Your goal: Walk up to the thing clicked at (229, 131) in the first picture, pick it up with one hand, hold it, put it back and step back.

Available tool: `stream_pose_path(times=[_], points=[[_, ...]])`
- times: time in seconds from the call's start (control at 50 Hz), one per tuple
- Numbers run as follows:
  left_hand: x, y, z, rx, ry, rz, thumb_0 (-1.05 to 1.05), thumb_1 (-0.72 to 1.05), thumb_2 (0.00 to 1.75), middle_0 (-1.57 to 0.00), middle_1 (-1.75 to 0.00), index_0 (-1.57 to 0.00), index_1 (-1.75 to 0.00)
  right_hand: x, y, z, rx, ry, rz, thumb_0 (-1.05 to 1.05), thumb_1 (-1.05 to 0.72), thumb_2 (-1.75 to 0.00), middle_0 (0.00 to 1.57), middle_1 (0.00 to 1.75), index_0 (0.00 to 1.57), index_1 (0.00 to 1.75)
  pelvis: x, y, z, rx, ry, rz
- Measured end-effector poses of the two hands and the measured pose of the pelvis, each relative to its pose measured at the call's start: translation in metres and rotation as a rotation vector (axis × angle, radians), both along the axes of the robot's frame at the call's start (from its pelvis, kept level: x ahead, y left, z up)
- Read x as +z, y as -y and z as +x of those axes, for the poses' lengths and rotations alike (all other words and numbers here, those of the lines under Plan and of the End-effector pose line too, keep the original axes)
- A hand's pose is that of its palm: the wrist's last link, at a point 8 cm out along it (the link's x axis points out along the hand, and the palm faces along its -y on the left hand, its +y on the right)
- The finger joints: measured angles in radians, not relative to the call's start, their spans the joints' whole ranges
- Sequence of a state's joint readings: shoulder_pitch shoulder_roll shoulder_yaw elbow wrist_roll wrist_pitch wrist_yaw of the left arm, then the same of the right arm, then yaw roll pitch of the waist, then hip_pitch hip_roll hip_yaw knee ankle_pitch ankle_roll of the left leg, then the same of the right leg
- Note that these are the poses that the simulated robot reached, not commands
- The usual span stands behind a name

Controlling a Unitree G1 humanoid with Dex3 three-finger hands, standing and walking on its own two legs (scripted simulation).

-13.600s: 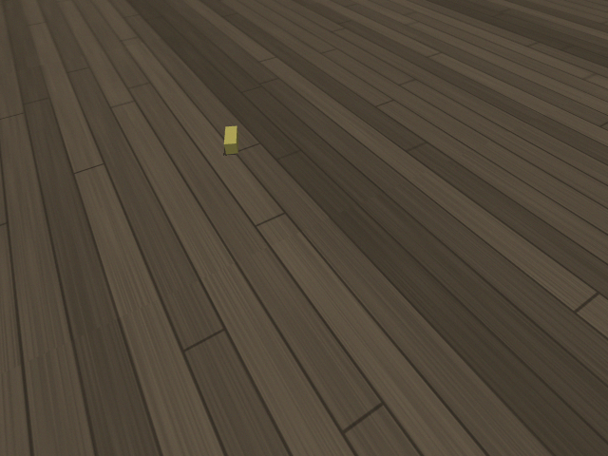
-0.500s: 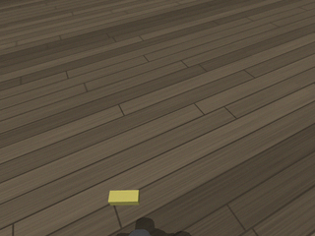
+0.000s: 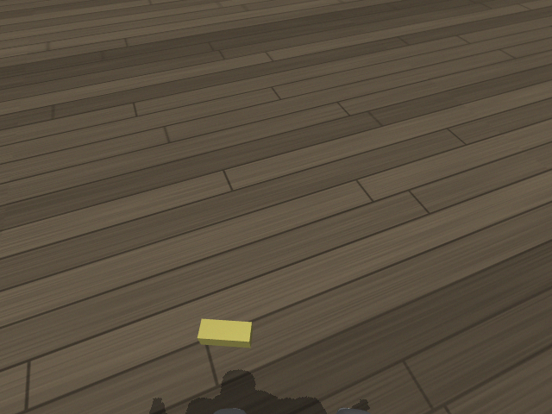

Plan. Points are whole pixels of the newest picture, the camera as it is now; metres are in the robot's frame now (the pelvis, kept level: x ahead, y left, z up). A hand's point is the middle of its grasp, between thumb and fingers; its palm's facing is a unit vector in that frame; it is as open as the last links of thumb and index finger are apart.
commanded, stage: stand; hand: left
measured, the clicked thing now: (226, 333) +0.47 +0.22 -0.71
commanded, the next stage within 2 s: none
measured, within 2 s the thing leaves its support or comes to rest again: neither
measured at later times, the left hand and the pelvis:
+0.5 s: hand out of the picture +0.09 +0.27 -0.13, palm faces -0.04 -0.94 -0.35, open 7.4 cm; pelvis +0.01 +0.01 +0.03, yaw -1 degrees
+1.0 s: hand out of the picture +0.10 +0.26 -0.13, palm faces -0.04 -0.94 -0.33, open 7.4 cm; pelvis +0.02 +0.01 +0.03, yaw -1 degrees
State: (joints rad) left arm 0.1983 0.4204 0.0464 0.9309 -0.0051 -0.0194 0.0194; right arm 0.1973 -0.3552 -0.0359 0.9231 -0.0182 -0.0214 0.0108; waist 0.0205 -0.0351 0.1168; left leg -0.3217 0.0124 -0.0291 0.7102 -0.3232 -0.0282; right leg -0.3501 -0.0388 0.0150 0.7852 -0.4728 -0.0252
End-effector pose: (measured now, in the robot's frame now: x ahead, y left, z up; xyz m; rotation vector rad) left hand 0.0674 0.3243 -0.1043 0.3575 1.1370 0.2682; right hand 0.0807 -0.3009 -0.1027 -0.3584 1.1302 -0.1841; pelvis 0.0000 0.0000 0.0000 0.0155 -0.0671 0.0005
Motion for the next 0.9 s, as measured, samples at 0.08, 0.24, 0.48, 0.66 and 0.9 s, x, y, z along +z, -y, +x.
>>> stream_pose_path(times=[0.08, 0.24, 0.48, 0.66, 0.9], points=[[-0.008, 0.022, -0.012, -0.032, -0.036, -0.061, 0.01, 0.9, 0.9, -0.2, -0.3, -0.2, -0.3, 0.007, 0.006, 0.006, -0.038, 0.019, -0.008, 0.0, -0.9, -0.9, 0.21, 0.3, 0.21, 0.3, 0.005, 0.0, -0.002, 0.0, 0.014, -0.014], [-0.001, 0.031, -0.01, -0.038, -0.071, -0.122, 0.01, 0.9, 0.9, -0.21, -0.3, -0.21, -0.3, 0.02, -0.001, -0.002, -0.052, -0.011, 0.007, 0.0, -0.9, -0.9, 0.21, 0.3, 0.2, 0.3, 0.021, -0.006, 0.001, -0.011, 0.013, -0.012], [0.015, 0.011, 0.016, -0.047, -0.057, -0.072, 0.01, 0.9, 0.9, -0.21, -0.3, -0.2, -0.3, 0.017, -0.014, -0.01, -0.078, -0.068, 0.038, 0.0, -0.9, -0.9, 0.21, 0.3, 0.21, 0.3, 0.029, -0.011, 0.005, -0.017, 0.003, -0.013], [0.019, 0.007, 0.024, -0.043, -0.071, -0.059, 0.01, 0.9, 0.9, -0.2, -0.3, -0.2, -0.3, 0.014, -0.017, -0.005, -0.082, -0.09, 0.048, 0.0, -0.9, -0.9, 0.21, 0.3, 0.21, 0.3, 0.031, -0.013, 0.011, -0.019, -0.008, -0.011], [0.016, 0.016, 0.029, -0.04, -0.087, -0.079, 0.01, 0.9, 0.9, -0.2, -0.3, -0.2, -0.3, 0.017, -0.013, 0.012, -0.075, -0.08, 0.04, 0.0, -0.9, -0.9, 0.21, 0.3, 0.2, 0.3, 0.032, -0.01, 0.019, -0.018, -0.017, -0.011]])
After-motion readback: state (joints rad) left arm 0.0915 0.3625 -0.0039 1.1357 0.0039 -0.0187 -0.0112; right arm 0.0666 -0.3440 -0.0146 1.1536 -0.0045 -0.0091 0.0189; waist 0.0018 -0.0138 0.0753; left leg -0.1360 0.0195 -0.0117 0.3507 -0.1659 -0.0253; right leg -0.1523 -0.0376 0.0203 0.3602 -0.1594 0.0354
